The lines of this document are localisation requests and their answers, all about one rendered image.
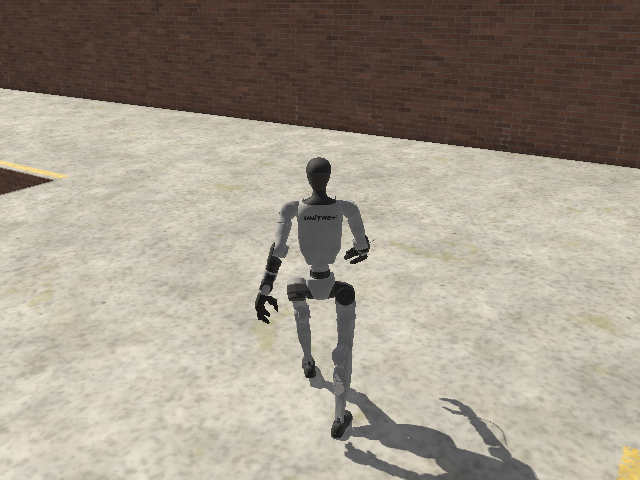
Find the right robot hand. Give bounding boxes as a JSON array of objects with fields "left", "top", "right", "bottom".
[{"left": 344, "top": 247, "right": 368, "bottom": 264}]

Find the left robot thigh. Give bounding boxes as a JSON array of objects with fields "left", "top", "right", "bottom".
[{"left": 287, "top": 277, "right": 311, "bottom": 323}]

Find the robot left foot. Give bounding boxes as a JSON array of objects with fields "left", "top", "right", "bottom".
[{"left": 302, "top": 357, "right": 316, "bottom": 378}]

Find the right robot upper arm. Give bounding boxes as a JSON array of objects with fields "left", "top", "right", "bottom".
[{"left": 339, "top": 200, "right": 368, "bottom": 250}]

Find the robot left forearm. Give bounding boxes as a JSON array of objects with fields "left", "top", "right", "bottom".
[{"left": 258, "top": 242, "right": 282, "bottom": 296}]

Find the left robot hand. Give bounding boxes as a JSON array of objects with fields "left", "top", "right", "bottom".
[{"left": 255, "top": 293, "right": 278, "bottom": 324}]

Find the left robot upper arm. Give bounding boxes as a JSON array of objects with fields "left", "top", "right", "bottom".
[{"left": 272, "top": 201, "right": 299, "bottom": 258}]

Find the robot right forearm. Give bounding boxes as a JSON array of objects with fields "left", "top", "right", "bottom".
[{"left": 357, "top": 235, "right": 370, "bottom": 256}]

